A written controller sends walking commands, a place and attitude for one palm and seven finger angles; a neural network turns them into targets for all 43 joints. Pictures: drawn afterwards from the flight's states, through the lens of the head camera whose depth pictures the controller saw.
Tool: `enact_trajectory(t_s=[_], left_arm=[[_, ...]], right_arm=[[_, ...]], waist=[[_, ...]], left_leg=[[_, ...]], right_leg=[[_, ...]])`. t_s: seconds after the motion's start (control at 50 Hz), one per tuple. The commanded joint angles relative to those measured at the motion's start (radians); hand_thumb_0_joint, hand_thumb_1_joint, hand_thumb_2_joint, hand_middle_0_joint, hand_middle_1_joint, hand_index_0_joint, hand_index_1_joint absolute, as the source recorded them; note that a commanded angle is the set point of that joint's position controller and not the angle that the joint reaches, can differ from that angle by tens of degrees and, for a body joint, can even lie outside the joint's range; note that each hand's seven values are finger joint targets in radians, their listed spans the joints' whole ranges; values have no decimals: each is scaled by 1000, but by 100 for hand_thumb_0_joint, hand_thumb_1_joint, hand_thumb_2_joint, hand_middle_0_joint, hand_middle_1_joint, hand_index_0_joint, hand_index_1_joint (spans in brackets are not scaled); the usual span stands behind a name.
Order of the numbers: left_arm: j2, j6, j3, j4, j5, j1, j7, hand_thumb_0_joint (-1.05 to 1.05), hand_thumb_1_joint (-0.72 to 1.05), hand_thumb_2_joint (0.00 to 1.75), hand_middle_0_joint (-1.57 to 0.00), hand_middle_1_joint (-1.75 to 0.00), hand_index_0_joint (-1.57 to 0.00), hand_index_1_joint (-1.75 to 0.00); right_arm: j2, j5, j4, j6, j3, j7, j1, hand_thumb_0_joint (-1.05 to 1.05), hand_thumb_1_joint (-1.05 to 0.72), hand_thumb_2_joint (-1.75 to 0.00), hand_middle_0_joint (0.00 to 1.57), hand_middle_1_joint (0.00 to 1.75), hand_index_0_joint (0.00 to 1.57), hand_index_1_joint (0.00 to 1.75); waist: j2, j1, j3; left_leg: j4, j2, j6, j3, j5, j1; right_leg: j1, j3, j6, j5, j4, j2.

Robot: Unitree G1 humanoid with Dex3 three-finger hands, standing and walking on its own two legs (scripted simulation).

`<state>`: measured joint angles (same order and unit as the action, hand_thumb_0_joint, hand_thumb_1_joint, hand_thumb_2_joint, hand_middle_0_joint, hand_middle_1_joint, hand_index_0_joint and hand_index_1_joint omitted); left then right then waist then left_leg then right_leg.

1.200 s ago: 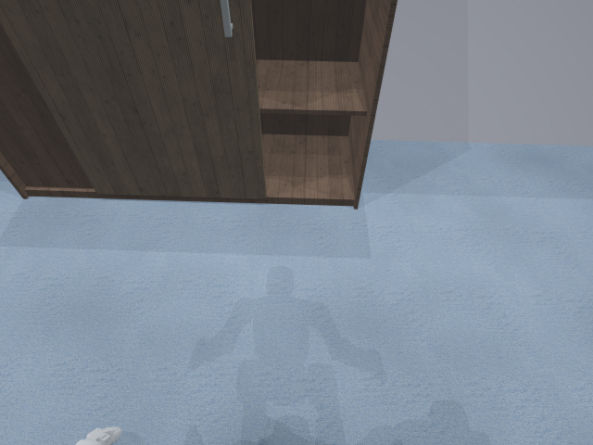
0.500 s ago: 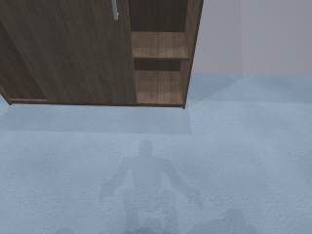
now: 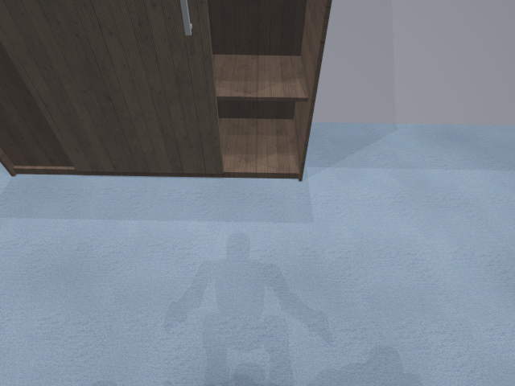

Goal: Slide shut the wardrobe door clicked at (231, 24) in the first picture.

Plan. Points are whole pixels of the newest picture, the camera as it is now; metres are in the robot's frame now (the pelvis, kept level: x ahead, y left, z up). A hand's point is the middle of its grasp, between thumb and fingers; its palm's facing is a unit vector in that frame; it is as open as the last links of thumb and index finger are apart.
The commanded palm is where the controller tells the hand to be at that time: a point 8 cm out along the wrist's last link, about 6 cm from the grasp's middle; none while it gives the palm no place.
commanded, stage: look at it before walking up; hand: left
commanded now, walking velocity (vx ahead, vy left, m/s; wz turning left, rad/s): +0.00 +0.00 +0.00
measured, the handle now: (186, 8) +1.24 +0.31 +0.11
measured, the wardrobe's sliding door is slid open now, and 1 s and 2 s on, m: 0.42 0.42 0.42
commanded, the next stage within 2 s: walk to a spot facing it in 0.24 s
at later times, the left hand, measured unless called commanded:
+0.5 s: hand out of the picture +0.07 +0.24 -0.17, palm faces +0.01 -0.96 -0.30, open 7.4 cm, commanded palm none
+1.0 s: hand (139, 357) +0.21 +0.24 -0.18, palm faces +0.17 -0.97 -0.15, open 7.4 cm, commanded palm none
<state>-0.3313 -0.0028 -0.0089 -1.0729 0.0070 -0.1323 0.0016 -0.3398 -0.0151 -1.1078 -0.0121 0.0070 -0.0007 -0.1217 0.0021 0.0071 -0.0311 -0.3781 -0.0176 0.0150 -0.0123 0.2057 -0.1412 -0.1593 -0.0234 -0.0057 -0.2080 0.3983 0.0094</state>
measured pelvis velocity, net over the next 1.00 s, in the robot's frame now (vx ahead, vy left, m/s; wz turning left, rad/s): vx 0.17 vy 0.06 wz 0.19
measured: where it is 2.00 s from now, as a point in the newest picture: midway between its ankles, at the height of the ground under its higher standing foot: (227, 314)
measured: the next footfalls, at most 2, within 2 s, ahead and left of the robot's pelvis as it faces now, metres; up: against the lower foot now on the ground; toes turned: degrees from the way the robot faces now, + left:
right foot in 1.12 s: +0.41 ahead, -0.04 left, +0.00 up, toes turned +5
left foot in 1.58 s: +0.51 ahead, +0.26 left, +0.00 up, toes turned +34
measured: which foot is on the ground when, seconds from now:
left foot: down 0.00-1.00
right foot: down 0.00-0.66, up 0.68-1.00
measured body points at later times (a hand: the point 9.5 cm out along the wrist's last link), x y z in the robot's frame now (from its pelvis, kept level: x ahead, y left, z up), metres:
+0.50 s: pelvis +0.01 +0.00 +0.00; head +0.01 +0.01 +0.45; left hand +0.06 +0.28 -0.14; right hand +0.07 -0.28 -0.15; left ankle +0.00 +0.13 -0.74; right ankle +0.01 -0.12 -0.74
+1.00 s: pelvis +0.17 +0.06 -0.01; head +0.20 +0.07 +0.44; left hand +0.20 +0.29 -0.16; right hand +0.09 -0.15 -0.15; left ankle +0.04 +0.13 -0.74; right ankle +0.30 -0.06 -0.70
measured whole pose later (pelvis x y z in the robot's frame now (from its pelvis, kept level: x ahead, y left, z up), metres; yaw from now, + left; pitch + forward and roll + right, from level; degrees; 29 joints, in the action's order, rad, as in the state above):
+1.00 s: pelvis +0.17 +0.06 -0.01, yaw +11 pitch +1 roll +0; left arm -0.17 -0.01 0.04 -1.02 0.02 -0.18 -0.02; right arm -0.08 -0.02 -1.16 -0.08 -0.01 0.02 -0.48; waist -0.02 0.05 -0.06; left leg -0.28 0.04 -0.04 -0.03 0.33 0.04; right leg -0.58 0.08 0.04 -0.20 0.81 -0.12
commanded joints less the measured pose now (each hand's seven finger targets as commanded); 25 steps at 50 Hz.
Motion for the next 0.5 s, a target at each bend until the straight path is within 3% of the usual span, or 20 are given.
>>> enact_trajectory(t_s=[0.0, 0.32, 0.36, 0.42, 0.44, 0.48], left_arm=[[-214, -22, 40, 61, 4, 41, 11, 0, 90, 90, -20, -30, -20, -30], [-213, -22, 40, 52, 4, 36, 10, 0, 90, 90, -20, -30, -20, -30], [-93, -2, 16, 22, 4, -41, 15, 0, 90, 90, -20, -30, -20, -30], [-116, 12, 33, 30, 14, -96, 4, 0, 90, 90, -20, -30, -20, -30], [-130, 12, 43, 36, 16, -124, 2, 0, 90, 90, -20, -30, -20, -30], [-161, 4, 63, 47, 16, -186, 7, 0, 90, 90, -20, -30, -20, -30]], right_arm=[[-200, 6, 64, -20, -44, 13, 42, 0, -90, -90, 20, 30, 20, 30], [-203, 7, 58, -21, -41, 13, 38, 0, -90, -90, 20, 30, 20, 30], [-78, -1, 32, -2, -12, 6, -22, 0, -90, -90, 20, 30, 20, 30], [-68, -10, 47, 17, -18, -1, -55, 0, -90, -90, 20, 30, 20, 30], [-61, -12, 61, 19, -20, -2, -58, 0, -90, -90, 20, 30, 20, 30], [-42, -8, 93, 16, -29, -3, -69, 0, -90, -90, 20, 30, 20, 30]], waist=[[-9, -5, 55], [-7, -6, 58], [-7, -10, 71], [-68, -26, -48], [-119, -38, -69], [-208, -51, -63]], left_leg=[[61, -103, -40, 95, -100, 24], [73, -106, -40, 100, -118, 27], [48, -88, -26, 87, -1, 4], [-20, -37, -36, 83, 291, -177], [-97, -10, -33, 56, 304, -241], [-304, 4, -29, -11, 267, -327]], right_leg=[[-17, -107, -28, 100, -77, -119], [-1, -101, -25, 116, -79, -119], [11, -80, -5, -59, -71, -118], [-32, -137, -28, -394, -115, -140], [-21, -183, -53, -458, -149, -176], [35, -300, -123, -523, -228, -304]])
